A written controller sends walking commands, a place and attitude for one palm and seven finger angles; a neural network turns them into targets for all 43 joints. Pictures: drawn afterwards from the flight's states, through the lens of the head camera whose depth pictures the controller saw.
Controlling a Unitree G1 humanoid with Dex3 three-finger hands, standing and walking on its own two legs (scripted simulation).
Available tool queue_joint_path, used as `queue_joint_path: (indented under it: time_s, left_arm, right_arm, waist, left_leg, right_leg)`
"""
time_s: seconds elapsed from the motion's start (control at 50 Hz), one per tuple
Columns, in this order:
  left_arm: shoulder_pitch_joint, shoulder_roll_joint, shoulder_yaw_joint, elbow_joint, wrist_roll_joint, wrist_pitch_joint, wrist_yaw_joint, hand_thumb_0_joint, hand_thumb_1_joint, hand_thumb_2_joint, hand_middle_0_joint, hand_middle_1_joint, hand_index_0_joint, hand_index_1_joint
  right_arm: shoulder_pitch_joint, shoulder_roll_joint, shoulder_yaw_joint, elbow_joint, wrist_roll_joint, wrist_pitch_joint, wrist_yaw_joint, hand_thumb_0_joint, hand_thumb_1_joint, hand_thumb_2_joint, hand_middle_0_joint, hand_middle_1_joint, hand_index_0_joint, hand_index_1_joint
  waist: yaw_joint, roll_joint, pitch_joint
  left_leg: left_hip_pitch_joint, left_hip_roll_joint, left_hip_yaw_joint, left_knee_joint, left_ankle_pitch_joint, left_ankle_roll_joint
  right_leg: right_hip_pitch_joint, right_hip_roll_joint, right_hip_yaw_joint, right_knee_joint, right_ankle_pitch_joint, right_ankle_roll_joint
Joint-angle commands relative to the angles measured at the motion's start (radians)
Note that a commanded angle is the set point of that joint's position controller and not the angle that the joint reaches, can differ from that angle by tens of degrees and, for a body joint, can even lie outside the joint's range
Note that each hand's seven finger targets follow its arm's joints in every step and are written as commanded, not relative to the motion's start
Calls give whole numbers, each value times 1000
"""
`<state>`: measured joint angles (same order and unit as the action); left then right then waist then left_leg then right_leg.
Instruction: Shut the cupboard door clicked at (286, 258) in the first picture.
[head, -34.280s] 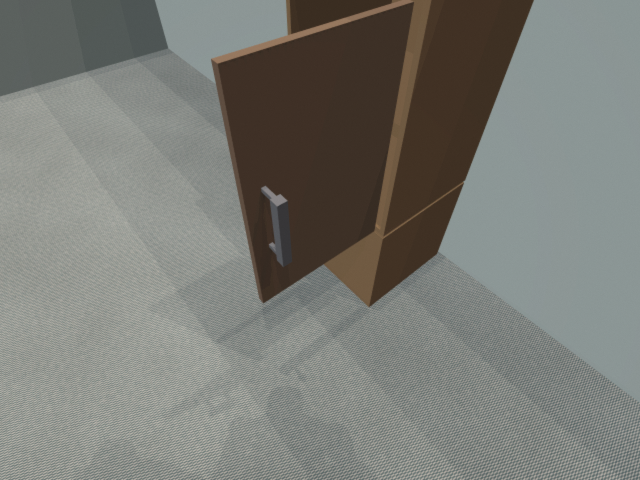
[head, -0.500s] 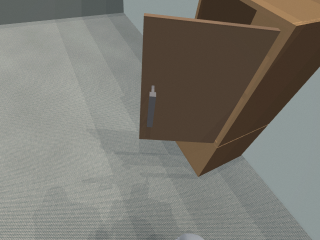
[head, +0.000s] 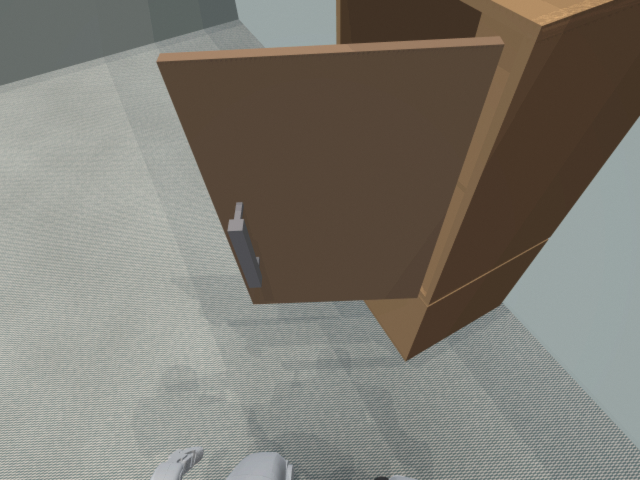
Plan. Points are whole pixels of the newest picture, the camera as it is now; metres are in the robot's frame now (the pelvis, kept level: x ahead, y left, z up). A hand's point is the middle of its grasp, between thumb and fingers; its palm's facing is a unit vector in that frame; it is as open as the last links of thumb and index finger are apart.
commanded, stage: come to a stop and stand still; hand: left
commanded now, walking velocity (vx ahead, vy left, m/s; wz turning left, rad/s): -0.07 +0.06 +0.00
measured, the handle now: (247, 247) +0.48 +0.15 -0.08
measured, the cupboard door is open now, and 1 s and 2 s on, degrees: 63 63 63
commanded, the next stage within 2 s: look again from close up in 0.72 s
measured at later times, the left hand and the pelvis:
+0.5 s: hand out of the picture -0.05 +0.23 -0.17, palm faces +0.04 -0.97 -0.23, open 7.4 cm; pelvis -0.03 +0.04 +0.00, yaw -1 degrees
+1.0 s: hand out of the picture -0.02 +0.24 -0.17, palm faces -0.01 -0.97 -0.25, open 7.4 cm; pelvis -0.05 +0.04 +0.00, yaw +1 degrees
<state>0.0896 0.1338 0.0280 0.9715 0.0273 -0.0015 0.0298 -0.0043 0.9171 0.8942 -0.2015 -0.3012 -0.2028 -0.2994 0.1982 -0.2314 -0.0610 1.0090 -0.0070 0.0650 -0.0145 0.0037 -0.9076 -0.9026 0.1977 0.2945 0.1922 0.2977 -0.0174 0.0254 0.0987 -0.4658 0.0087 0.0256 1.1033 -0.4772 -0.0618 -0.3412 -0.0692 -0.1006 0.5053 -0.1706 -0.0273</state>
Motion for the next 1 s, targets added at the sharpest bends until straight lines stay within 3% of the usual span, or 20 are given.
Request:
queue_joint_path:
  time_s: [0.0, 0.1, 0.14, 0.16, 0.2, 0.22, 0.28, 0.36, 0.4, 0.44, 0.46, 0.5, 0.6, 0.78, 0.8, 0.82, 0.86, 0.9, 0.94, 0.98]
  left_arm:
    - [70, 221, 60, -50, 6, -1, 22, 0, 900, 900, -200, -300, -200, -300]
    - [83, 243, 65, -59, 16, 8, 9, 0, 900, 900, -200, -300, -200, -300]
    - [78, 247, 66, -55, 8, 17, 4, 0, 900, 900, -200, -300, -200, -300]
    - [91, 229, 59, -51, 0, 23, 2, 0, 900, 900, -200, -300, -200, -300]
    - [114, 136, 38, -72, -10, 39, -4, 0, 900, 900, -200, -300, -200, -300]
    - [96, 152, 37, -71, -8, 44, -7, 0, 900, 900, -200, -300, -200, -300]
    - [146, 161, 40, -20, -4, 52, -11, 0, 900, 900, -200, -300, -200, -300]
    - [178, 140, 15, 11, -12, 27, -11, 0, 900, 900, -200, -300, -200, -300]
    - [225, 148, 8, 45, -15, 13, -5, 0, 900, 900, -200, -300, -200, -300]
    - [213, 177, 0, 66, -13, -2, 1, 0, 900, 900, -200, -300, -200, -300]
    - [202, 173, -1, 70, -12, -4, -1, 0, 900, 900, -200, -300, -200, -300]
    - [199, 155, -3, 91, -15, -16, 2, 0, 900, 900, -200, -300, -200, -300]
    - [204, 126, -9, 110, -17, -4, 4, 0, 900, 900, -200, -300, -200, -300]
    - [235, 100, -9, 137, -19, -1, 6, 0, 900, 900, -200, -300, -200, -300]
    - [208, 301, -21, 39, -7, -34, 8, 0, 900, 900, -200, -300, -200, -300]
    - [227, 250, 8, 31, -12, -38, 13, 0, 900, 900, -200, -300, -200, -300]
    - [219, 229, 6, 17, -12, -44, 12, 0, 900, 900, -200, -300, -200, -300]
    - [221, 201, 1, 1, -12, -37, 15, 0, 900, 900, -200, -300, -200, -300]
    - [203, 210, 6, -13, -9, -31, 17, 0, 900, 900, -200, -300, -200, -300]
    - [195, 228, 13, -32, -9, -32, 17, 0, 900, 900, -200, -300, -200, -300]
  right_arm:
    - [90, -34, -12, -54, -8, 2, 8, 0, -900, -900, 200, 300, 200, 300]
    - [62, -30, -5, -85, -4, -19, 14, 0, -900, -900, 200, 300, 200, 300]
    - [121, -31, 1, -69, -4, -29, 12, 0, -900, -900, 200, 300, 200, 300]
    - [145, -51, 0, -60, -4, -37, 12, 0, -900, -900, 200, 300, 200, 300]
    - [66, -172, -14, -111, -18, -43, 6, 0, -900, -900, 200, 300, 200, 300]
    - [-14, -172, -6, -129, -25, -44, -3, 0, -900, -900, 200, 300, 200, 300]
    - [-81, -118, 18, -116, -22, -53, -20, 0, -900, -900, 200, 300, 200, 300]
    - [-7, -109, 17, -63, -9, -66, -24, 0, -900, -900, 200, 300, 200, 300]
    - [19, -90, 18, -35, 5, -69, -24, 0, -900, -900, 200, 300, 200, 300]
    - [47, -48, 23, -24, 15, -72, -16, 0, -900, -900, 200, 300, 200, 300]
    - [59, -41, 24, -13, 11, -72, -11, 0, -900, -900, 200, 300, 200, 300]
    - [73, -38, 23, 15, 7, -68, -14, 0, -900, -900, 200, 300, 200, 300]
    - [94, -29, 38, 71, 2, -70, -12, 0, -900, -900, 200, 300, 200, 300]
    - [148, -6, 45, 105, -2, -78, -22, 0, -900, -900, 200, 300, 200, 300]
    - [55, -122, 32, -19, -15, -93, -4, 0, -900, -900, 200, 300, 200, 300]
    - [45, -121, 6, -32, -14, -116, -12, 0, -900, -900, 200, 300, 200, 300]
    - [80, -100, -1, -40, -10, -116, -18, 0, -900, -900, 200, 300, 200, 300]
    - [109, -72, 7, -50, -14, -103, -15, 0, -900, -900, 200, 300, 200, 300]
    - [109, -82, 1, -57, -12, -97, -13, 0, -900, -900, 200, 300, 200, 300]
    - [99, -107, -3, -63, -10, -102, -13, 0, -900, -900, 200, 300, 200, 300]
  waist:
    - [20, -170, -179]
    - [26, -205, -162]
    - [-4, -205, -163]
    - [-12, -141, -165]
    - [11, 228, -67]
    - [21, 181, -33]
    - [59, 188, -29]
    - [41, 131, -127]
    - [50, 54, -131]
    - [9, -40, -108]
    - [3, -14, -116]
    - [-1, -206, -124]
    - [9, -79, -25]
    - [23, -9, -9]
    - [2, 69, 47]
    - [34, 81, -83]
    - [10, 45, -203]
    - [2, -64, -158]
    - [-3, -85, -70]
    - [2, -45, -82]
  left_leg:
    - [50, 21, -47, -53, 50, -3]
    - [150, 10, 0, -333, 49, 21]
    - [281, -2, 26, -559, 171, 30]
    - [374, 13, 6, -685, 234, 37]
    - [180, 307, -307, -892, 208, 154]
    - [40, 315, -324, -924, 187, 212]
    - [93, 217, -180, -863, 356, 195]
    - [315, 201, -144, -773, 613, 199]
    - [292, 159, -136, -715, 595, 158]
    - [277, 75, -82, -709, 366, 81]
    - [319, 63, -75, -723, 409, 74]
    - [348, 64, -46, -708, 363, 65]
    - [307, 75, -70, -784, 281, 73]
    - [259, 79, -82, -820, 257, 72]
    - [227, 34, -96, -757, 392, 78]
    - [233, 79, -104, -688, 341, 91]
    - [255, 74, -113, -634, 338, 100]
    - [212, 64, -101, -609, 310, 107]
    - [172, 54, -91, -609, 293, 102]
    - [194, 69, -100, -619, 373, 109]
  right_leg:
    - [98, -282, 200, -174, 449, -169]
    - [73, -244, 239, -200, 134, -156]
    - [24, -204, 228, -159, 9, -105]
    - [-40, -166, 209, -107, -98, -62]
    - [-72, 26, 53, 125, -282, 43]
    - [-8, 37, 92, 223, -293, 42]
    - [5, 55, 136, 362, -243, 33]
    - [57, 53, 105, 122, -203, 43]
    - [185, 46, 145, -106, 9, 35]
    - [171, -70, 258, -169, 116, -12]
    - [148, -71, 253, -151, 156, -18]
    - [139, -60, 248, -182, 133, -21]
    - [100, -22, 236, -223, -96, -6]
    - [142, -12, 217, -202, -51, -6]
    - [98, 4, 167, -131, -23, -28]
    - [115, -30, 199, -87, -66, -22]
    - [137, -38, 210, -81, -37, -34]
    - [117, -38, 224, -99, -56, -35]
    - [63, -40, 232, -106, -90, -37]
    - [71, -24, 216, -68, 0, -33]
